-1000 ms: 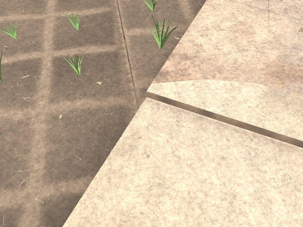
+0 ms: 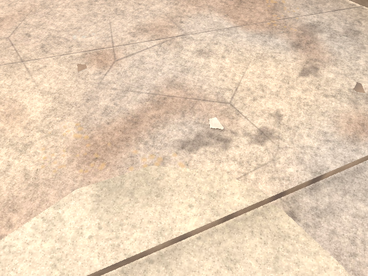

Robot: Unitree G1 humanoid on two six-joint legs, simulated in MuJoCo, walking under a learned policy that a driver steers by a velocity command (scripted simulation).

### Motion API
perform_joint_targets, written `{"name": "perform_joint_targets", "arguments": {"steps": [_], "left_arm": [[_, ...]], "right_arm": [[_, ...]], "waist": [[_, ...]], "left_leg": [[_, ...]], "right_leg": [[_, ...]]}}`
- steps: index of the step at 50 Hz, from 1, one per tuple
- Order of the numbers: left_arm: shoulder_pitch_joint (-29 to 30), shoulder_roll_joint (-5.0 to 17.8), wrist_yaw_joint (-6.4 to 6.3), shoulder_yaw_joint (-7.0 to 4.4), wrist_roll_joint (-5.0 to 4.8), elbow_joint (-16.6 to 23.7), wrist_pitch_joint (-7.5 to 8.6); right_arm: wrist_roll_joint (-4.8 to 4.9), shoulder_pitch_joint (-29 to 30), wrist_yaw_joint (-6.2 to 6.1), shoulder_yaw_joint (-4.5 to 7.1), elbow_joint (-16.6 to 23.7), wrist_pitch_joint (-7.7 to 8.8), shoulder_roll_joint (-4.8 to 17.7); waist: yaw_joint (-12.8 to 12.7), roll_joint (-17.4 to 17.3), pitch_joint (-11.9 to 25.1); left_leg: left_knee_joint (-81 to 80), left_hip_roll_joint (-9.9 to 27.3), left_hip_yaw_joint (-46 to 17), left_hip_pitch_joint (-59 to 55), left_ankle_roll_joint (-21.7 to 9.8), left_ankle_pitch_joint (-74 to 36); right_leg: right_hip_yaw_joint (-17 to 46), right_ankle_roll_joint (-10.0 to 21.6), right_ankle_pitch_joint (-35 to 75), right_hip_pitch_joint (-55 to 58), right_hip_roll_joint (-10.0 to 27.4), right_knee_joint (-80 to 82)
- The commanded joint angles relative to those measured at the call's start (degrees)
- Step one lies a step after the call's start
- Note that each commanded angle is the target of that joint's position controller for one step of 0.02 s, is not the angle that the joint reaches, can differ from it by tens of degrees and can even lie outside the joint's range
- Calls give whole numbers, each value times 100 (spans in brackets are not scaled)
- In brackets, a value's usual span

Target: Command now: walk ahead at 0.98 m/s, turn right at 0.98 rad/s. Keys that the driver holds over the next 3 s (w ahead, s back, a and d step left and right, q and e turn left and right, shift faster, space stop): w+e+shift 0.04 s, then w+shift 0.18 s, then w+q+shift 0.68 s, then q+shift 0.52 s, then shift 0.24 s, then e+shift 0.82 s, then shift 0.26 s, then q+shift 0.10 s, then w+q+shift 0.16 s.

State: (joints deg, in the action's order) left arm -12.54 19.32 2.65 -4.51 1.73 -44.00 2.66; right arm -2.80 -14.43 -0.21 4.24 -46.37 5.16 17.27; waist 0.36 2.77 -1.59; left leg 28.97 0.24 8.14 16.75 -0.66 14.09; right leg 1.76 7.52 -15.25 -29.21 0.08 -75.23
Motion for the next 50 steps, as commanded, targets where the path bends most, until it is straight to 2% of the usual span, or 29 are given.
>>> {"name": "perform_joint_targets", "arguments": {"steps": [1,5,8,9,11,12,14,15,16,17,19,22,24,27,30,31,33,34,36,37,38,39,40,41,42,43,45,47,50], "left_arm": [[275,-333,179,207,75,678,-130],[999,-304,244,319,14,1053,-105],[1755,-291,318,412,57,1143,-6],[1899,-313,329,438,63,1163,29],[1832,-161,264,414,92,1075,67],[1476,-22,202,369,129,974,85],[-653,342,21,175,155,319,112],[-1352,758,-109,8,257,63,99],[-1095,1266,-181,-111,335,189,117],[-1241,1180,-188,-177,195,197,111],[-774,493,-186,-38,143,-103,253],[-542,-124,-182,128,28,-282,425],[-728,-176,-144,145,-68,-465,526],[-991,-281,-84,200,-9,-684,547],[-1217,-291,-219,310,3,-746,523],[-1098,-184,-264,328,-14,-723,527],[-890,256,-422,274,-92,-518,573],[-816,557,-521,198,-81,-466,590],[-29,1099,-576,-14,9,-138,417],[351,1150,-483,-89,-124,-34,317],[647,12,-268,209,-28,143,322],[-368,-324,-205,344,66,904,472],[-377,-107,-175,385,146,959,617],[-209,33,-174,354,105,880,655],[173,-58,-196,382,200,984,612],[221,-250,-232,477,316,1053,477],[279,-211,-237,528,313,1172,168],[944,-61,-231,510,221,1491,144],[1472,-473,-185,683,85,1696,166]], "right_arm": [[142,-559,114,-52,-73,235,13],[85,-596,149,-78,-164,373,157],[117,-1008,132,-85,-331,381,342],[128,-1192,106,-78,-407,360,500],[130,-1478,5,-61,-519,265,830],[138,-1517,-58,-45,-574,178,1029],[179,-1219,-126,-37,-577,-1,1214],[180,-1264,-77,-94,-460,-17,852],[424,-1863,69,-269,-148,30,-110],[490,-1313,-1,-145,54,58,487],[425,-768,42,-195,104,55,194],[209,-1111,229,-195,-155,-267,-111],[197,-749,254,-170,-26,-416,-248],[245,362,198,-273,478,-498,-431],[259,1078,240,-376,813,-512,-375],[257,1038,265,-420,854,-501,-368],[230,769,339,-427,809,-480,-151],[235,402,357,-385,731,-520,-2],[238,-1833,268,-70,140,-560,667],[276,-2665,210,138,-60,-487,997],[446,-1752,154,245,-117,-462,1150],[262,-998,102,294,205,-506,1653],[209,-816,44,267,402,-513,1274],[130,-842,-12,142,272,-477,705],[125,-778,-2,68,196,-392,451],[179,-688,-8,82,188,-271,559],[240,-515,2,14,253,-86,488],[284,-619,-15,63,295,25,699],[384,-1106,-60,176,101,-115,854]], "waist": [[-42,-654,-68],[-189,-617,-471],[40,-211,-841],[82,-257,-863],[-42,-608,-536],[-307,-860,-191],[-1397,-1075,874],[-1466,-810,1464],[-570,856,2312],[-918,64,2614],[-447,-383,560],[119,-136,116],[190,19,-89],[151,32,-472],[82,6,-707],[251,-7,-701],[529,31,-206],[788,347,119],[1876,691,1193],[2355,224,1361],[1580,-1701,334],[254,-2101,1277],[288,-1044,1380],[101,-102,348],[-65,491,-72],[-239,494,-253],[-464,547,-464],[-260,520,-680],[243,-103,-50]], "left_leg": [[-1947,1716,-1598,-909,-447,15],[-2301,1375,-235,-492,-373,-1454],[-2859,1141,431,-532,-356,-2478],[-2881,1227,509,-814,-380,-3181],[-2176,1347,609,-1789,-373,-6030],[-1409,1458,580,-2115,-416,-7107],[1261,1486,436,-1657,-546,-7220],[3201,1097,161,-276,-553,-4162],[5601,118,-368,1925,-356,1348],[6074,137,-1198,2436,-546,782],[5373,571,-1129,2591,-529,57],[5108,851,-1214,2054,-450,-207],[5584,847,-1079,2697,-426,-250],[5879,677,-751,3623,-520,-319],[4877,392,-67,3554,-674,-651],[4363,325,151,3187,-786,-699],[3255,-97,671,1637,-937,-852],[3085,-268,698,978,-993,-711],[2799,-640,255,-1017,-1295,260],[1516,-475,-525,-2056,-1702,-85],[640,-228,-1724,-1914,-1828,-433],[-265,770,-4912,-2967,-2814,-562],[-1478,1277,-6163,-2865,-2794,1348],[-1706,1224,-5982,-1838,-2486,1886],[-1551,961,-5317,-979,-2217,1475],[-1433,645,-4557,-352,-2079,745],[-1608,106,-3491,823,-1911,479],[-1680,-168,-2939,1088,-1748,-2305],[-919,-645,-2262,264,-1018,-4642]], "right_leg": [[316,-40,432,-1555,760,-126],[193,-42,1525,-1525,629,1034],[-665,113,1936,-700,226,2802],[-834,197,1918,-476,101,3137],[-1147,330,1449,-97,-365,3518],[-1116,397,978,372,-566,3693],[-681,613,782,2758,-548,4527],[217,611,-15,4387,304,4223],[3113,850,-282,5976,2321,4575],[3761,793,-557,5630,2398,5408],[2222,486,-164,3502,1890,5974],[903,8,346,2214,1352,6471],[307,-193,1144,2241,1299,6550],[-737,-578,2154,2071,1000,6674],[-1487,-754,4037,2241,704,6856],[-1721,-831,4888,2228,661,6822],[-1878,-812,7542,2202,860,6330],[-1835,-798,8600,2416,1110,5795],[-1537,-745,9380,2392,1388,3035],[-1465,-719,7085,1696,989,420],[-1296,-653,-105,-220,-461,-1949],[47,-818,-761,-1871,-639,-3041],[560,-688,-452,-2237,-307,-2762],[529,-689,-298,-2363,-76,-2458],[496,-714,-298,-2256,134,-2131],[436,-755,-424,-2115,284,-1942],[220,-888,-546,-1509,580,-757],[-185,-1036,41,-1008,560,780],[-528,-931,1523,-61,-44,3019]]}}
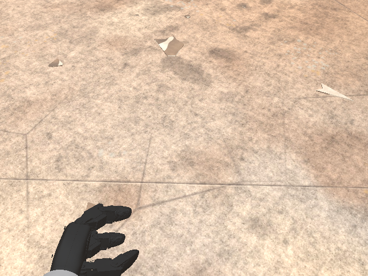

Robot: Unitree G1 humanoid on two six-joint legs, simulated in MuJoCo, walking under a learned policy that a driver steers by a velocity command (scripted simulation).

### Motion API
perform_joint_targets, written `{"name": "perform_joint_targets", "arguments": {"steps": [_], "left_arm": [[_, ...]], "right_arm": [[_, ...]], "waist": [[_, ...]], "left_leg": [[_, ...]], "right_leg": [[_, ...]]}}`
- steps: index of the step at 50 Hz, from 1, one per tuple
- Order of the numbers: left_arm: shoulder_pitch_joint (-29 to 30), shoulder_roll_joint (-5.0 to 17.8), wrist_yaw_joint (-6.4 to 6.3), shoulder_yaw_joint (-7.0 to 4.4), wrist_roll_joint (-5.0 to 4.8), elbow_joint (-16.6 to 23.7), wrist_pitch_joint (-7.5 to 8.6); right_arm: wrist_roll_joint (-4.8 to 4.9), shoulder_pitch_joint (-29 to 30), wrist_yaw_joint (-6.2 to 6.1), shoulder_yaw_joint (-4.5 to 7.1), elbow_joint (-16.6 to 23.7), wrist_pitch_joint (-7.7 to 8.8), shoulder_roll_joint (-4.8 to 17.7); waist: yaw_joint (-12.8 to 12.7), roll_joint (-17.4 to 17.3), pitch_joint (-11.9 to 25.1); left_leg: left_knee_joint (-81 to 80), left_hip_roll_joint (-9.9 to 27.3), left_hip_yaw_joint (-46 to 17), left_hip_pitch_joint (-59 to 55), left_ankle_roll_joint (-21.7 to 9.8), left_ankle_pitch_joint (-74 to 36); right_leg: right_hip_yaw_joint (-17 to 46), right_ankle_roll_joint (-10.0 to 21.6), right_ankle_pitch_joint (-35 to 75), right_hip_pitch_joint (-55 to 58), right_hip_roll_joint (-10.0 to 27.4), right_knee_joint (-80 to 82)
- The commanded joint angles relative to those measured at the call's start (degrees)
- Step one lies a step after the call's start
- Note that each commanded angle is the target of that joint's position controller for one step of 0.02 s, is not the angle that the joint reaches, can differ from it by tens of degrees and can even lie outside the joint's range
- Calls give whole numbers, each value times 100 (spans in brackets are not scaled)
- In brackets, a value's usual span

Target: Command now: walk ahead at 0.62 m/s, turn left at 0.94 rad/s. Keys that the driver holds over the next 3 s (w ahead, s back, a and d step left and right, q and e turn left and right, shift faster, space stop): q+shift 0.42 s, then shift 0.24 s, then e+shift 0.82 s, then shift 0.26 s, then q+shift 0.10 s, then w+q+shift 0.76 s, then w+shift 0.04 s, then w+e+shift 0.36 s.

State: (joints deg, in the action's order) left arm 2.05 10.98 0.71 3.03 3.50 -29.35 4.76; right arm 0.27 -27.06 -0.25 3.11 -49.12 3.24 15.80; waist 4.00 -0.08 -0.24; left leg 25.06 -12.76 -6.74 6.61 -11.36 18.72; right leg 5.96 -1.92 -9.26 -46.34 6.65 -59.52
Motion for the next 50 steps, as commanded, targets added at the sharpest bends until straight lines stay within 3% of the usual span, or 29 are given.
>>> {"name": "perform_joint_targets", "arguments": {"steps": [1,2,4,5,6,7,8,9,11,12,13,15,19,24,27,28,29,30,31,33,35,37,40,43,46,47,48,49,50], "left_arm": [[40,365,-7,-58,-162,210,-56],[643,427,-96,-263,-411,522,205],[272,971,-214,-539,-546,477,317],[-486,1205,-271,-680,-518,272,350],[-1819,1305,-326,-758,-435,-125,312],[-2515,1325,-319,-688,-258,-289,241],[-2494,1200,-228,-600,79,-154,170],[-1777,1370,-201,-730,-44,-169,119],[-999,784,-354,-617,-188,14,-51],[-826,767,-376,-567,-246,-16,-96],[-635,826,-372,-599,-288,-176,-101],[-573,1051,-310,-712,-280,-510,-45],[-460,1434,-284,-878,-283,-771,-106],[-614,1686,-177,-971,-452,-981,-203],[-877,1520,-123,-925,-582,-1147,-241],[-1237,1271,-100,-850,-440,-1229,-248],[-1355,1031,-56,-707,-154,-947,-257],[-971,1300,-70,-782,-293,-919,-267],[-747,1443,-87,-828,-473,-895,-320],[-841,1305,-202,-807,-391,-1025,-436],[-1274,1118,-194,-748,-347,-1222,-530],[-1401,774,-137,-612,-390,-1335,-558],[-1046,1134,-91,-683,-463,-1053,-581],[-1068,1140,-46,-725,-477,-916,-638],[-1510,967,14,-759,-439,-998,-679],[-1621,1097,-1,-819,-381,-993,-678],[-1674,1817,-101,-1011,-320,-878,-640],[-1906,2058,-63,-1051,-207,-773,-557],[-1980,1939,-40,-1037,-96,-736,-443]], "right_arm": [[72,55,-44,338,338,-1,1077],[381,-49,-152,161,420,-34,395],[319,304,-225,245,527,-63,797],[306,879,-257,313,773,-88,1003],[159,1076,-237,251,954,-112,769],[-140,840,-212,-20,1207,-187,-111],[-66,-339,-139,-42,1308,-169,-6],[185,-661,-37,35,1398,-192,581],[177,494,-93,175,1522,-389,932],[141,691,-120,206,1600,-488,910],[136,814,-117,191,1715,-555,815],[141,1047,-130,59,1918,-563,346],[130,1258,-41,79,1913,-515,479],[86,2004,115,183,2135,-615,714],[20,1743,119,286,2052,-568,781],[3,1374,37,431,2011,-527,1227],[-120,1336,-46,497,2198,-517,1790],[-195,1138,-4,426,2181,-444,1541],[-199,1276,31,353,2125,-368,1357],[-31,1882,-12,236,2118,-335,958],[-116,2338,-48,78,2091,-328,593],[-207,2373,-44,-7,1928,-267,293],[-199,2050,-138,200,1717,-332,863],[-105,2033,-237,250,1625,-407,876],[33,2288,-317,289,1562,-436,787],[74,2120,-329,296,1472,-444,658],[-80,1976,-329,258,1593,-440,370],[-139,2825,-341,215,1959,-379,385],[-96,2954,-333,257,1956,-331,463]], "waist": [[22,-158,63],[86,30,372],[-337,-515,667],[-864,-683,951],[-1302,-787,1863],[-1238,132,2408],[-636,1439,3230],[-344,1929,3387],[-430,502,1832],[-297,113,1185],[-144,-32,658],[-103,324,205],[-154,521,783],[-403,666,554],[-295,441,599],[-259,-391,789],[-421,-1988,1033],[48,-1378,1683],[-5,-894,1409],[-313,-536,1035],[-646,-631,1115],[-603,-707,1063],[-299,-950,801],[-285,-920,605],[-559,-781,544],[-555,-336,404],[-298,1343,255],[-775,1889,135],[-835,1227,303]], "left_leg": [[-301,591,-781,895,239,-5358],[-12,520,-1394,1135,526,-4315],[591,612,-1687,862,877,-4322],[1581,419,-1532,940,1174,-4128],[3190,174,-1125,1212,1418,-2331],[4648,-43,-706,2495,1407,2330],[6319,199,-922,2957,1528,2896],[7159,797,-745,3510,1621,1937],[6854,1374,-22,3887,1713,845],[6724,1525,58,3612,1740,747],[6132,1694,44,3357,1680,775],[4908,1830,303,3061,1649,576],[3441,1992,413,2507,1463,-588],[1924,1703,808,1738,1144,-642],[356,1278,1008,783,798,-1207],[32,1806,196,-266,500,-3184],[164,3416,-1888,-1296,-595,-5034],[-110,3694,-2199,-1042,-1182,-4727],[-164,3379,-1675,-731,-928,-4228],[-144,2850,-1011,-129,-316,-3394],[-190,2612,-357,615,-171,-3380],[-197,2465,100,888,-73,-2957],[-252,2874,-173,770,-311,-2463],[-187,3147,-302,634,-263,-2248],[359,2955,176,834,205,-1871],[997,2641,556,1147,629,-1089],[2728,1815,1382,2352,1299,160],[3829,880,790,3625,1516,2037],[4493,1023,193,3854,1462,1962]], "right_leg": [[-987,66,1180,1876,-945,1931],[-647,-61,1330,2687,-1441,2903],[-492,-116,1879,3631,-1540,3619],[-397,-64,2730,4431,-1313,4096],[86,216,3575,5897,-508,3783],[1238,576,6087,7260,950,2463],[2750,1440,8063,7622,2246,2198],[3571,2226,5053,7369,2675,2786],[2158,1873,2029,5520,1617,3575],[1654,1758,1971,4453,1331,3875],[1066,1563,1940,3663,1093,4045],[132,1432,2463,2887,815,4351],[-488,1505,2560,3291,1032,4328],[-950,1230,1514,3383,1112,4112],[-1243,788,1140,3452,852,3148],[-1638,370,378,2718,402,2006],[-1702,-166,-2834,906,-325,64],[-684,-211,-3012,656,-445,-924],[-512,-136,-2627,625,-324,-1147],[-419,-136,-1970,788,-182,-671],[-575,-224,-1532,1751,-218,-260],[-642,-234,-1289,2447,-222,761],[-832,-145,-1330,2375,-387,1043],[-926,45,-1487,2245,-374,1212],[-1171,367,-760,2847,-578,2393],[-755,605,-5,3115,-517,3078],[1269,1190,1888,3625,731,3629],[2812,2233,2756,3953,1471,4180],[2748,2281,2305,4137,1408,4190]]}}
Over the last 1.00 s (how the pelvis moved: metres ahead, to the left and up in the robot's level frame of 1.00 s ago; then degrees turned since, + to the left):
0.92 -0.03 0.05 21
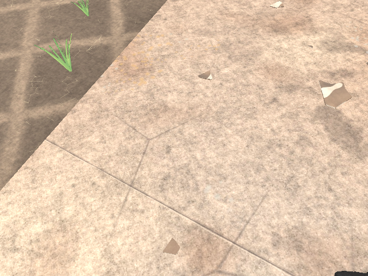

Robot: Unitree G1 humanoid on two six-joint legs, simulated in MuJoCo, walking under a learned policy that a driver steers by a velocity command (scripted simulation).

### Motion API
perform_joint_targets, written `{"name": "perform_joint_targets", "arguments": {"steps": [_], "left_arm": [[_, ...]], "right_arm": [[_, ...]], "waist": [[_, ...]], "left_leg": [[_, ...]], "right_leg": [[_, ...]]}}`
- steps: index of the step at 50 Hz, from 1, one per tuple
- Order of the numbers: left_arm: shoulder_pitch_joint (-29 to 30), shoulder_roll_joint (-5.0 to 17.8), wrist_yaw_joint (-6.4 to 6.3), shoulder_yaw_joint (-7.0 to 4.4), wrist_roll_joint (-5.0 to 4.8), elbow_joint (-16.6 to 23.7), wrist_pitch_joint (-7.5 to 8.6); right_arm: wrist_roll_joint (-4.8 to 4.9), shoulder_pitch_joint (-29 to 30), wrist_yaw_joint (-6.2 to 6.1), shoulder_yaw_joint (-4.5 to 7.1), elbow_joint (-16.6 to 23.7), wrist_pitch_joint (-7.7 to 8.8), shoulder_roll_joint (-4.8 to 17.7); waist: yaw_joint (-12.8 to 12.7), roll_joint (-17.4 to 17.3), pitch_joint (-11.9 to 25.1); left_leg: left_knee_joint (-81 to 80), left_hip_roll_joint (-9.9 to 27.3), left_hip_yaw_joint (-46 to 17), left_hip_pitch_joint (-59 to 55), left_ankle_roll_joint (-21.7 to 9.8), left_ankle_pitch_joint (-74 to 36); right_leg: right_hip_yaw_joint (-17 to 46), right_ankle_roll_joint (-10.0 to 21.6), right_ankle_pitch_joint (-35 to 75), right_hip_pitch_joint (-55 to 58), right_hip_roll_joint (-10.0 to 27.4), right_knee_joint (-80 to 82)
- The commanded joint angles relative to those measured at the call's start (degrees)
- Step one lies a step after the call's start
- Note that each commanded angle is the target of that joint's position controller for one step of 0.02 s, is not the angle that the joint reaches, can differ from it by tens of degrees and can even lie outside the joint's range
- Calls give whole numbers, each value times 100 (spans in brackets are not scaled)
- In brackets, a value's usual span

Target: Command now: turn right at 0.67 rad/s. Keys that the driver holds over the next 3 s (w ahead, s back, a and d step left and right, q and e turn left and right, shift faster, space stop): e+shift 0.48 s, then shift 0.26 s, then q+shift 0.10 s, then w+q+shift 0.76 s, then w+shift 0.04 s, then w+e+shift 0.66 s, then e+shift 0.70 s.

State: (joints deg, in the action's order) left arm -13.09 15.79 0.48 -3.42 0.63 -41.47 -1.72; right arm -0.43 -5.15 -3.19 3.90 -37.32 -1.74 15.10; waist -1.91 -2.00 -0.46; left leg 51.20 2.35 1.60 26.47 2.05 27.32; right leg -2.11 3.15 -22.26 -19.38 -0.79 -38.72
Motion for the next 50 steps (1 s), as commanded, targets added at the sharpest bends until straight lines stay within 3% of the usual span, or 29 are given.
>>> {"name": "perform_joint_targets", "arguments": {"steps": [1,2,3,4,9,15,18,19,20,21,22,23,25,27,30,32,34,37,38,39,40,41,42,43,44,45,46,48,50], "left_arm": [[-158,1315,-44,-381,89,539,274],[145,1172,-98,-364,-76,624,260],[335,1040,-162,-325,-193,709,226],[376,955,-215,-303,-229,752,168],[119,1092,-365,-417,-211,868,14],[352,1214,-301,-502,-217,1103,-87],[643,1182,-265,-496,-293,1227,-117],[704,1067,-264,-455,-309,1280,-127],[315,719,-246,-353,-247,1248,-146],[47,703,-213,-347,-254,1372,-102],[45,1251,-173,-497,-171,1308,-33],[87,1504,-152,-578,-207,1175,-43],[70,1270,-158,-524,-169,1036,-137],[252,873,-116,-360,-190,1141,-123],[631,629,-122,-213,-162,1306,-55],[636,525,-100,-138,-112,1300,-28],[564,552,-83,-125,-129,1243,-26],[281,555,-46,-144,-140,1095,-50],[69,430,-32,-117,-107,963,-43],[1,430,-59,-88,-52,945,-37],[-235,775,-143,-120,27,986,-45],[167,782,-131,-88,214,930,-2],[433,646,-103,-90,232,1073,79],[46,993,-131,-249,153,931,116],[-357,1219,-166,-343,39,800,167],[-357,1131,-193,-312,-79,695,254],[-347,953,-221,-252,-97,656,356],[-323,641,-247,-188,-71,606,544],[-355,524,-242,-197,-29,559,679]], "right_arm": [[14,642,-32,209,682,168,565],[-21,508,-52,235,564,158,573],[-64,475,-71,260,550,152,624],[-63,443,-44,251,544,170,537],[34,540,61,161,456,289,295],[102,450,191,216,322,419,513],[135,58,250,305,182,501,684],[125,-147,248,363,90,507,791],[48,-168,216,422,133,463,1062],[-161,-47,204,435,178,396,1312],[-230,95,201,410,285,421,1077],[-175,312,151,319,386,413,754],[-41,471,47,230,425,332,572],[-42,185,1,203,322,270,675],[-74,-245,37,250,187,218,886],[-27,-192,100,287,169,194,1032],[31,-180,156,305,135,172,1133],[158,-223,188,255,37,157,1108],[209,-258,197,166,-31,160,919],[171,-584,255,15,-185,222,551],[-120,-743,361,-157,-128,299,132],[-17,-618,348,-150,-21,308,177],[79,-347,298,-20,-12,261,745],[181,-237,284,97,9,233,1037],[224,-233,260,201,-45,187,1181],[245,-264,252,239,-22,141,1158],[301,-314,262,226,-36,149,990],[278,-399,293,226,-75,257,811],[244,-463,332,222,-93,332,675]], "waist": [[-15,1030,316],[126,696,344],[195,719,434],[245,741,561],[124,826,794],[83,1254,720],[283,1344,725],[344,1209,779],[128,291,1055],[-183,-1323,850],[-121,-1197,633],[-97,-754,496],[-33,-386,301],[131,-373,196],[393,-593,459],[384,-717,631],[375,-872,686],[224,-902,687],[102,-809,665],[127,-482,757],[271,796,1076],[353,1708,903],[116,1348,599],[-144,1485,503],[-326,1358,360],[-271,1429,16],[-194,1347,-231],[-101,1129,-277],[-70,978,-165]], "left_leg": [[2022,-380,-809,1926,72,573],[1873,-306,-828,1887,92,135],[1690,-262,-858,1756,128,-178],[1623,-340,-812,1529,181,-397],[55,-648,-850,1155,288,-916],[-1308,-842,-943,133,199,-903],[-2632,-761,-886,-801,58,-1399],[-3177,-457,-929,-1490,-50,-2007],[-3259,641,-1814,-2361,-489,-2277],[-3380,1741,-3216,-2484,-1405,-3346],[-3490,2209,-3478,-2146,-1822,-3234],[-3442,1853,-2756,-1878,-1684,-2780],[-3376,1185,-1812,-1616,-1354,-2284],[-3421,983,-1316,-1601,-1419,-2776],[-3272,1095,-1121,-2183,-1601,-3493],[-3148,1148,-919,-2145,-1614,-3795],[-3078,1198,-823,-1976,-1610,-3932],[-2738,1223,-809,-1889,-1453,-3721],[-2538,1077,-758,-1546,-1257,-3509],[-2403,853,-654,-961,-800,-2775],[-1463,361,-236,-86,-231,-779],[-1381,237,-218,-4,5,580],[-859,261,-291,-174,135,469],[8,9,-26,528,139,404],[850,112,-219,1194,82,342],[1205,200,-496,1763,8,18],[1380,225,-674,2100,-62,-378],[1621,289,-707,2513,-117,-1104],[1806,373,-654,2654,-104,-1583]], "right_leg": [[3071,1446,3486,1545,1801,1916],[2674,1141,3460,1494,1534,1801],[2497,1002,3500,1447,1402,1744],[2379,943,3585,1371,1227,1701],[2534,810,3071,1586,919,1581],[3271,749,2624,1051,740,1493],[3503,559,2470,830,490,1258],[3393,379,1841,471,268,1019],[2825,120,-186,-192,-203,71],[1687,-220,-1651,-1366,-950,-1166],[1460,-495,-1375,-1818,-375,-2406],[1259,-611,-886,-1762,-127,-2857],[1004,-768,-167,-1776,9,-3420],[650,-840,24,-1808,81,-3242],[531,-904,-165,-1729,160,-2314],[411,-863,-335,-1188,204,-1578],[218,-800,-299,-635,136,-923],[68,-566,409,134,-6,562],[51,-394,1067,840,-70,1592],[442,-249,1727,1809,187,2098],[1795,48,3551,2826,1470,1890],[1973,871,3360,1669,2159,1797],[1747,1048,2702,1263,1890,1956],[1814,1035,1037,1606,1824,2285],[2108,989,-865,1796,1944,2632],[2290,844,-1762,1789,2024,2884],[2245,701,-2015,1794,1996,3071],[1782,524,-1483,2115,1954,3212],[1199,433,-856,2307,1884,3236]]}}
Over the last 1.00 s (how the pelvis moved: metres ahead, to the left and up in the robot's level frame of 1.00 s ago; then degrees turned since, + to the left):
0.29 -0.03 -0.01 25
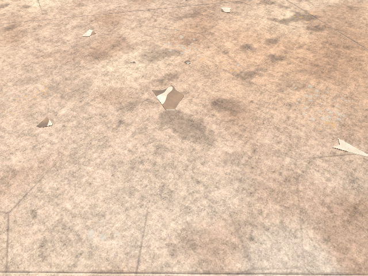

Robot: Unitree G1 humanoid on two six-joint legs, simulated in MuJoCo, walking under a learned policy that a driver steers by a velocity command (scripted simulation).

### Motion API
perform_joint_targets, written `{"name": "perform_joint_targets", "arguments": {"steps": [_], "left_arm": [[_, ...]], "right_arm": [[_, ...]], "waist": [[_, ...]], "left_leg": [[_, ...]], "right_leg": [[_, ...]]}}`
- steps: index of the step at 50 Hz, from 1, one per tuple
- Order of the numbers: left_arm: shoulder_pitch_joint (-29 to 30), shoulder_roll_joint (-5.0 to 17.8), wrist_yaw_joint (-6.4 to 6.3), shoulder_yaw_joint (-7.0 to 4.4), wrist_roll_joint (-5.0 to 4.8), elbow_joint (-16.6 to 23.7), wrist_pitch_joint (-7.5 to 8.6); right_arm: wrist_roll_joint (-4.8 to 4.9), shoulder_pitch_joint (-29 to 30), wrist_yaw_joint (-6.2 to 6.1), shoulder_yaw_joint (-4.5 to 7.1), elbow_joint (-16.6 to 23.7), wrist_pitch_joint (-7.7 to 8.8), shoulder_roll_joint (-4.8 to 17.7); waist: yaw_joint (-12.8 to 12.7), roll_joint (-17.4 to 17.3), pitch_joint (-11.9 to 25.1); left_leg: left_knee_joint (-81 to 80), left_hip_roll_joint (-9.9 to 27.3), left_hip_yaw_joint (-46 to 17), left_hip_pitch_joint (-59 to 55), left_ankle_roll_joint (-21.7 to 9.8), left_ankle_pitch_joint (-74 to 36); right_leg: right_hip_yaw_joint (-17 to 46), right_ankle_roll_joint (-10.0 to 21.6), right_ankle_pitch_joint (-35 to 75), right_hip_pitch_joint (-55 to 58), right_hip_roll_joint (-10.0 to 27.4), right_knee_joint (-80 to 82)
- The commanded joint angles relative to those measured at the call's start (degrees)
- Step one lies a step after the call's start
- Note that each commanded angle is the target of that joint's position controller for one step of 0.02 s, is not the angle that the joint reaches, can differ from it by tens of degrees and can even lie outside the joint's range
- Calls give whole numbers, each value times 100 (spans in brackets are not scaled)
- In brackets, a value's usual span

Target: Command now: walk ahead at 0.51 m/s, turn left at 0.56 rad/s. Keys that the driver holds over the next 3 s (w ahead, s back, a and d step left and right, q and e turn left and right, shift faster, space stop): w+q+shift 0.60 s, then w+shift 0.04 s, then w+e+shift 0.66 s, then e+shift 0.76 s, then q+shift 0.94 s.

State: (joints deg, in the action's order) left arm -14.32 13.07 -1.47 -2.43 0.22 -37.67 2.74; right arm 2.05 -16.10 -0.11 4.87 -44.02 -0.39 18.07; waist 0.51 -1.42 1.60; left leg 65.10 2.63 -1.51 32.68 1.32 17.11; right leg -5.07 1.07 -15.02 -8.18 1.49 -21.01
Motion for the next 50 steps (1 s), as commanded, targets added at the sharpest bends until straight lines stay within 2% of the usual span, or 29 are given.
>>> {"name": "perform_joint_targets", "arguments": {"steps": [1,3,4,7,11,14,16,17,18,19,20,21,22,23,24,25,27,32,35,36,38,40,42,43,44,45,47,48,50], "left_arm": [[-251,783,-39,-311,26,150,272],[-314,830,-25,-350,49,72,307],[-674,934,68,-315,287,-109,246],[-632,1002,74,-348,263,-223,277],[-727,1097,26,-382,269,-436,301],[-959,1175,38,-400,298,-676,229],[-905,1400,49,-416,253,-754,141],[-839,1609,75,-447,240,-773,64],[-617,1787,130,-470,128,-670,1],[-625,1422,179,-349,201,-546,36],[-486,615,285,-162,173,132,166],[296,974,289,-151,259,395,260],[619,1043,278,-147,209,464,330],[316,932,236,-85,206,302,371],[231,852,217,-51,308,226,320],[-50,816,225,-20,365,177,220],[-3,840,255,-9,412,155,12],[1467,702,341,120,327,590,-30],[1819,506,436,224,253,529,73],[1796,477,435,233,189,441,42],[1900,632,385,206,104,507,113],[1203,1016,329,65,76,243,115],[-1202,1449,221,-144,-57,-521,53],[-2533,1636,136,-276,-65,-873,-2],[-2411,2051,133,-394,121,-1010,-14],[-1653,1564,250,-326,79,-946,-40],[-1024,974,286,-260,51,-856,5],[-1030,841,250,-214,70,-946,43],[-1063,904,187,-163,50,-1146,138]], "right_arm": [[1,641,46,120,604,203,327],[6,706,86,99,698,182,239],[-654,956,358,111,704,-27,280],[-448,1065,615,91,832,-160,213],[-422,1565,689,17,1018,-138,264],[-392,1930,666,-82,1172,-134,186],[-335,1485,530,-68,1096,-128,259],[-259,655,432,18,903,-84,413],[-244,-586,339,156,555,4,633],[-316,-1498,245,369,172,13,1167],[-266,-928,197,537,318,-57,2047],[-269,-930,210,508,553,-54,1884],[-334,-977,156,448,373,-30,1701],[-358,-913,94,376,285,45,1446],[-327,-578,66,305,322,118,1230],[-292,-316,42,234,412,185,1072],[-196,-288,62,131,436,313,822],[-208,-950,75,82,240,465,772],[-117,-1325,43,-25,-75,569,559],[-128,-1301,48,-40,-138,600,625],[-167,-1330,3,-65,-269,701,749],[-340,-1113,-109,24,-315,666,1093],[-632,-547,-197,99,-263,507,1247],[-640,35,-225,96,-179,459,1217],[-445,-374,-72,-145,144,549,194],[-372,-689,-3,-264,245,718,259],[-475,193,50,-339,386,809,574],[-554,498,72,-382,496,787,495],[-713,589,125,-496,726,598,263]], "waist": [[-302,843,-367],[-287,737,-479],[-330,199,-604],[-201,781,-852],[-245,695,-1133],[-334,678,-1288],[-6,757,-797],[442,787,-252],[1083,609,431],[1305,-21,913],[560,-1969,1153],[800,-692,1227],[742,-246,685],[391,98,133],[137,348,-42],[-112,66,-78],[-214,78,-237],[203,120,-900],[492,-15,-749],[520,-43,-503],[428,-270,-603],[-71,-545,-85],[-1264,-541,827],[-2070,-143,1066],[-1141,1910,1044],[-678,1783,1431],[-460,-69,334],[-292,-406,-119],[116,-129,-560]], "left_leg": [[446,387,-329,2086,-3,-716],[387,470,-322,2184,82,-906],[388,224,22,1957,65,-804],[56,400,-8,2065,-59,-1178],[-870,549,367,1926,-431,-1053],[-1535,457,839,1651,-869,-433],[-1832,-149,1387,351,-1217,308],[-1773,-624,1554,-726,-1348,632],[-2192,-968,1431,-2461,-1480,375],[-2603,-657,270,-4254,-1501,1052],[-4474,743,-3504,-5215,-2145,3262],[-5187,1089,-4574,-5207,-2073,2938],[-5153,1119,-4091,-4824,-1973,2092],[-5020,973,-3513,-3949,-1857,1134],[-4931,592,-2795,-3192,-1689,744],[-4990,398,-2498,-2641,-1730,454],[-5205,128,-2187,-2107,-1847,221],[-5670,-154,-1828,-2120,-1710,-1586],[-5833,-182,-1202,-2701,-1289,-3754],[-6015,-153,-1051,-3008,-1116,-4114],[-5786,135,-808,-3471,-854,-6033],[-5143,406,-605,-4205,-690,-7483],[-2617,482,-226,-4199,-628,-8654],[-95,107,130,-3138,-551,-7526],[2728,-1112,9,68,-113,-642],[3010,-1210,-588,997,-213,575],[2189,-451,-794,968,-359,-169],[1670,-271,-696,758,-367,-190],[1017,-88,-573,492,-219,-13]], "right_leg": [[1254,632,-1372,1198,1654,1483],[880,659,-1115,1103,1705,1556],[546,577,-1207,703,1647,1649],[107,481,-1188,602,1722,1735],[-515,422,-982,1014,1845,1915],[-1043,388,160,1542,1835,1686],[-1455,318,3766,1594,1719,575],[-1500,353,5558,1474,1749,-668],[-1496,302,6000,715,1692,-2399],[-1293,85,3496,-920,1370,-4361],[-555,-348,-1355,-3415,2,-6336],[720,-327,-976,-4036,16,-6733],[762,-232,-558,-4269,233,-6659],[746,-177,-236,-3973,502,-6198],[813,-159,-153,-3501,707,-5775],[827,-213,-65,-3117,756,-5580],[806,-361,-170,-2977,824,-5206],[333,-488,1040,-3535,541,-3189],[-153,-151,2265,-2942,183,-1785],[-245,4,2551,-2648,4,-1650],[-370,327,2464,-2232,-138,-1101],[-304,513,1822,-1536,-525,-1015],[-269,673,1293,209,-766,-1111],[207,995,716,1491,-367,-1076],[3125,1984,-108,3212,918,-1262],[5738,2445,-1018,3195,1470,264],[4743,2164,-1284,1613,1242,662],[4173,1914,-850,788,947,759],[3533,1778,-279,-310,489,948]]}}
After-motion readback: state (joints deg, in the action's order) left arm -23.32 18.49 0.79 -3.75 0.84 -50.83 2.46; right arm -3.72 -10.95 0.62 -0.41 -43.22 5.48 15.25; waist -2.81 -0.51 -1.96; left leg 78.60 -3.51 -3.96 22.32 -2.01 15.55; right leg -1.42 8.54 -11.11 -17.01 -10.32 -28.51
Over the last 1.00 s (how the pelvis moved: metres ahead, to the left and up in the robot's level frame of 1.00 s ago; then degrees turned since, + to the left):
0.02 -0.03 0.02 -29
